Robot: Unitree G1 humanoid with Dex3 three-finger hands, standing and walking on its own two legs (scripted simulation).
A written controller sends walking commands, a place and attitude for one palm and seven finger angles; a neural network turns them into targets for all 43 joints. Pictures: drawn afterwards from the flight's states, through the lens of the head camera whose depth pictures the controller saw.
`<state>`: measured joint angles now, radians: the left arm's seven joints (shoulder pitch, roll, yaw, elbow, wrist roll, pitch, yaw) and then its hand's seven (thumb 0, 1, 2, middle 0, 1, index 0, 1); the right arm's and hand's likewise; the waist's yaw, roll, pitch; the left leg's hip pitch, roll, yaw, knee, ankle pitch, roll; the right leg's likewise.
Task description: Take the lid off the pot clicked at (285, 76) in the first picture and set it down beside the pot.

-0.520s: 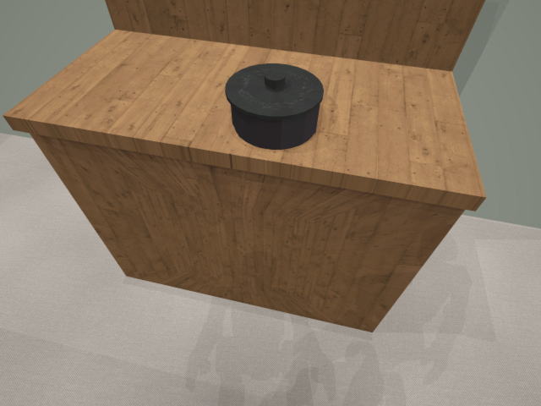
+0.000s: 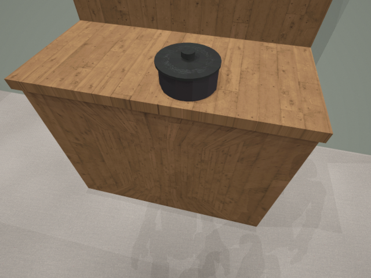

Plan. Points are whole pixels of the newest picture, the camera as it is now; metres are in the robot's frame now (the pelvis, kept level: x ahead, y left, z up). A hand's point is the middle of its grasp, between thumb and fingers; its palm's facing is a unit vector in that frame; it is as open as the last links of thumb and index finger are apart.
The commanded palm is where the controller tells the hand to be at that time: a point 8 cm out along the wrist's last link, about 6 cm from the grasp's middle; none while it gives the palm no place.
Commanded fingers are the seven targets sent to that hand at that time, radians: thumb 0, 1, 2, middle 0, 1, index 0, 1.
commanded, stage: look at it before walking up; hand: left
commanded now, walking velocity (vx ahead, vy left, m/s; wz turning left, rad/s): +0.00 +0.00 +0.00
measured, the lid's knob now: (188, 53) +0.67 +0.03 +0.14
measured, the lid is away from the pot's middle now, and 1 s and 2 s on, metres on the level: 0.00 0.00 0.00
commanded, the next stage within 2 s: turn to face it in 0.12 s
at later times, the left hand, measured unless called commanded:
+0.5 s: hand out of the picture +0.01 +0.17 -0.18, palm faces +0.01 -0.98 -0.19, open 7.4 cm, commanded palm none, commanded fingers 0.00 0.90 0.90 -0.20 -0.30 -0.20 -0.30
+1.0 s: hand out of the picture +0.09 +0.16 -0.17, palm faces -0.09 -0.96 -0.25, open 7.4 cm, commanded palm none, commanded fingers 0.00 0.90 0.90 -0.20 -0.30 -0.20 -0.30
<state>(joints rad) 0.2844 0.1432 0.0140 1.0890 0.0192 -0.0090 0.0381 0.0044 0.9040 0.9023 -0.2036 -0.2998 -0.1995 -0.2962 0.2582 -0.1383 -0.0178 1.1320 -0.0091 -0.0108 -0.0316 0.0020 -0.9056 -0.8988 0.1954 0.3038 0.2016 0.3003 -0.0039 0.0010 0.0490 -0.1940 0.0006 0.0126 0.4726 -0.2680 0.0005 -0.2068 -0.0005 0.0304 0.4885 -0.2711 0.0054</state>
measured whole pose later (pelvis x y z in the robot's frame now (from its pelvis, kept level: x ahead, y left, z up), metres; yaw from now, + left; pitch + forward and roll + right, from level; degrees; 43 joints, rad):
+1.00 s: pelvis +0.02 -0.03 -0.02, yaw -8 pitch +0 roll +1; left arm 0.27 0.18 0.06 0.96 0.03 -0.01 0.00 0.00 0.90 0.90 -0.20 -0.30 -0.20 -0.30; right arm 0.29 -0.19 -0.05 1.03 -0.03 0.00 -0.02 0.00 -0.90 -0.90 0.20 0.30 0.20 0.30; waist 0.00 0.02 0.02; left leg -0.24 0.08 0.12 0.67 -0.45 -0.01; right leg -0.30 0.01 -0.02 0.65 -0.36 -0.03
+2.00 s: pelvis +0.10 -0.03 +0.00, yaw -12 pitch +0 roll +1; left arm 0.31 0.17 0.04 0.99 0.03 0.02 0.02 0.00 0.90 0.90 -0.20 -0.30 -0.20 -0.30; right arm 0.27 -0.22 -0.07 1.04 -0.02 0.06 0.00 0.00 -0.91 -0.90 0.19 0.30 0.20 0.30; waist -0.02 0.03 0.01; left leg -0.46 0.02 0.03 0.79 -0.34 -0.02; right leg -0.16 -0.03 -0.01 0.44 -0.28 0.00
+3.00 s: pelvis +0.13 +0.03 -0.01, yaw -12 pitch +0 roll +0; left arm 0.26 0.20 -0.01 1.02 0.02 0.01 0.04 0.00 0.90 0.90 -0.20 -0.30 -0.20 -0.30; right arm 0.24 -0.20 -0.02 1.03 -0.01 0.00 -0.02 0.00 -0.90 -0.90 0.20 0.30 0.20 0.30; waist 0.00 -0.03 0.05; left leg -0.23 -0.03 0.09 0.54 -0.31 0.06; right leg -0.19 -0.08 0.05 0.52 -0.34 0.07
